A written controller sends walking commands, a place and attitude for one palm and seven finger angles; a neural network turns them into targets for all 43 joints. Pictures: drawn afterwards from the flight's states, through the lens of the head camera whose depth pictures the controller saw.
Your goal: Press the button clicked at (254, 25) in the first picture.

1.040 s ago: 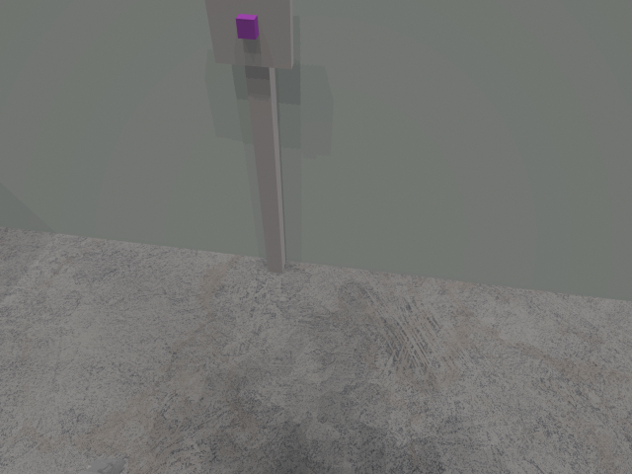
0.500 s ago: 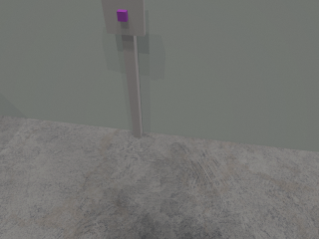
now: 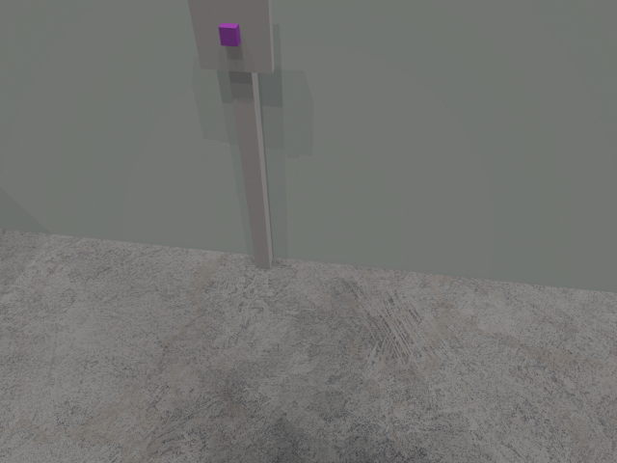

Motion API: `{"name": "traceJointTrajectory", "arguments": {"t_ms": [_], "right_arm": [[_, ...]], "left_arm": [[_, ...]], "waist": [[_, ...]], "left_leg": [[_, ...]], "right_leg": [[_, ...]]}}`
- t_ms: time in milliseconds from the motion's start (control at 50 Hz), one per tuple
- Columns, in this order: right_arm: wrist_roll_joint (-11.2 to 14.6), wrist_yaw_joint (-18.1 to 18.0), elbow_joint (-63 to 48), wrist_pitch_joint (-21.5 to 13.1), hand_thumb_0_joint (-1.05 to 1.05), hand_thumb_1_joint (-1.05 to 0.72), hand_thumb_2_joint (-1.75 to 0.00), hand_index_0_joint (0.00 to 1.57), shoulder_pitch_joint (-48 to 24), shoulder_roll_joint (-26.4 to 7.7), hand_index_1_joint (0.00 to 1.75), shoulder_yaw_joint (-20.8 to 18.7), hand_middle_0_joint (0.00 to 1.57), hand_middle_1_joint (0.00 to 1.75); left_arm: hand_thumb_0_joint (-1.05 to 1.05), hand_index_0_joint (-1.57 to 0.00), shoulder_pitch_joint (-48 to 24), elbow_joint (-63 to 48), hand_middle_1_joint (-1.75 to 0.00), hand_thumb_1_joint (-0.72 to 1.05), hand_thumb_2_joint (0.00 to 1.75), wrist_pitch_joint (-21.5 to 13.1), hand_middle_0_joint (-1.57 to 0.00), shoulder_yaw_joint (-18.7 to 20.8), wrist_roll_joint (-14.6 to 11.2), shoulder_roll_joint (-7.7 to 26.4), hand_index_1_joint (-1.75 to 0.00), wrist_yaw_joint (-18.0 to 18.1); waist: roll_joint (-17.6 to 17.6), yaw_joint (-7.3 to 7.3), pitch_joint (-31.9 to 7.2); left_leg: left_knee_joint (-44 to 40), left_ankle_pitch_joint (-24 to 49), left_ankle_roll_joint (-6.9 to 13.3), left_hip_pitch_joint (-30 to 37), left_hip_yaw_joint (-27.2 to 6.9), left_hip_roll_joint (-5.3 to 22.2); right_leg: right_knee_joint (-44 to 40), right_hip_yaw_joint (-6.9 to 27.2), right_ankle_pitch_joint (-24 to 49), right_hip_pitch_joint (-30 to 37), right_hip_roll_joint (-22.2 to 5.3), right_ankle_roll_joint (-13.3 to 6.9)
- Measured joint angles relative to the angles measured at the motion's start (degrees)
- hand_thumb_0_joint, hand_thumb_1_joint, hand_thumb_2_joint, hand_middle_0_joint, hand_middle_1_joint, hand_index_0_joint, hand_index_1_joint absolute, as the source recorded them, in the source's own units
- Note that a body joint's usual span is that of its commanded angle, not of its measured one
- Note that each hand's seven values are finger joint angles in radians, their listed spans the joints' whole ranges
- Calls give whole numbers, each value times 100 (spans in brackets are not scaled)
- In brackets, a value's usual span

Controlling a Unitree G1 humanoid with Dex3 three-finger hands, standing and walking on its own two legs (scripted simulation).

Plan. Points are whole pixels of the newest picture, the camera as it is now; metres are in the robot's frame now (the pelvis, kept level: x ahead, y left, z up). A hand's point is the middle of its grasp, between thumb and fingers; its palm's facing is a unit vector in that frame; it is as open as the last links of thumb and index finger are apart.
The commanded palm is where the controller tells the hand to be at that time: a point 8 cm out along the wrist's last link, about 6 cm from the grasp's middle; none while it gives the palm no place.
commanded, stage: look at it before walking up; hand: left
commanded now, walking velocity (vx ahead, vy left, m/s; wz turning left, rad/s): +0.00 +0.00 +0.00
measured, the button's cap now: (230, 34) +0.94 +0.24 +0.16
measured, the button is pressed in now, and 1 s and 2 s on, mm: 0 0 0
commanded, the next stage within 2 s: take the last steps up to it in 0.40 s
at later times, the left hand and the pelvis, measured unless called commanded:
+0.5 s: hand out of the picture +0.07 +0.25 -0.16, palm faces -0.03 -0.94 -0.33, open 7.4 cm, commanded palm none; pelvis +0.01 +0.00 +0.00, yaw +0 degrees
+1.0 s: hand out of the picture +0.08 +0.21 -0.19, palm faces -0.03 -0.99 -0.15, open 7.4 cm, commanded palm none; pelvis +0.09 +0.03 -0.01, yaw -3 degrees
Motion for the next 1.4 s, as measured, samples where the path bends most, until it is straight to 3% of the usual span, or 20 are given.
{"name": "traceJointTrajectory", "arguments": {"t_ms": [580,800,860,920,1000,1080,1160,1220,1260,1300,1320,1360,1400], "right_arm": [[3,-25,37,3,0,-90,-90,20,-32,4,30,15,20,30],[-70,13,-16,58,0,-91,-90,20,829,491,30,6,20,30],[-67,0,3,-67,0,-91,-90,20,1087,711,30,-12,20,30],[-68,-103,-23,-264,0,-91,-90,20,1421,913,30,-18,20,30],[-58,-187,147,-341,0,-91,-90,20,1917,1201,30,14,20,30],[-52,-222,419,-342,0,-91,-90,20,2284,1401,30,14,20,30],[-56,-225,619,-317,0,-91,-90,20,2471,1459,30,-11,20,30],[-32,-206,722,-274,0,-90,-90,20,2583,1451,30,-47,20,30],[13,-163,739,-200,0,-90,-90,20,2483,1444,30,-78,20,30],[20,-131,645,-114,0,-91,-90,20,2233,1385,30,-148,20,30],[0,-117,568,-82,1,-91,-90,20,2078,1336,30,-183,20,30],[-53,-99,359,-40,1,-91,-90,20,1732,1223,30,-239,20,30],[-87,-84,122,-39,1,-91,-90,20,1408,1131,30,-285,20,30]], "left_arm": [[1,-21,63,75,-30,90,89,9,-20,13,-5,17,-30,29],[1,-20,954,16,-30,90,89,43,-20,101,40,-600,-30,-23],[1,-20,1264,112,-30,90,89,74,-20,167,35,-725,-30,-14],[1,-20,1341,254,-30,91,89,143,-20,182,50,-851,-30,1],[1,-20,1085,177,-30,91,89,124,-20,249,57,-916,-30,-50],[2,-20,638,-45,-30,93,89,111,-20,312,68,-921,-30,-45],[2,-20,197,-264,-30,93,89,39,-20,350,41,-869,-30,-65],[2,-20,1,-444,-30,93,89,-123,-19,351,64,-856,-30,-56],[1,-20,-73,-522,-30,92,89,-317,-19,367,73,-864,-30,-11],[1,-20,-41,-534,-30,92,89,-374,-19,359,23,-898,-30,28],[1,-20,15,-511,-30,92,89,-367,-19,349,16,-925,-30,54],[1,-20,176,-415,-30,92,89,-346,-19,322,28,-1002,-30,99],[0,-20,369,-311,-30,94,89,-347,-20,381,18,-1033,-30,184]], "waist": [[-17,26,33],[82,74,-274],[-131,100,-239],[-136,-15,-130],[-144,-114,48],[-104,-153,219],[-17,-241,392],[69,-268,423],[94,-238,456],[103,-227,441],[105,-216,395],[115,-207,274],[132,-202,132]], "left_leg": [[-91,-7,-8,79,4,12],[1048,-894,59,-261,135,167],[1007,-1078,170,-57,341,18],[738,-1112,252,256,458,-11],[104,-955,277,735,477,-66],[-401,-889,234,1151,499,-111],[-527,-1090,140,1497,552,-99],[171,-1591,66,1469,536,15],[2054,-1841,111,748,421,125],[3973,-1639,183,-154,231,154],[4526,-1411,198,-556,213,208],[4912,-955,163,-1245,216,372],[4739,-626,84,-1766,197,536]], "right_leg": [[-108,3,5,84,10,2],[526,-10,-651,-16,78,32],[1110,91,-979,-152,-77,-23],[2848,-137,-1465,-809,-90,-139],[3812,-467,-1113,-1635,-256,-112],[3169,-660,-546,-2095,-407,-88],[1997,-798,-238,-2033,-339,-225],[1293,-909,-37,-1562,-156,-393],[1484,-1003,79,-1487,-140,-517],[1544,-1074,-221,-1292,-114,-561],[1427,-1088,-279,-1155,-89,-557],[1074,-1095,-215,-883,-35,-502],[720,-1097,-138,-640,26,-495]]}}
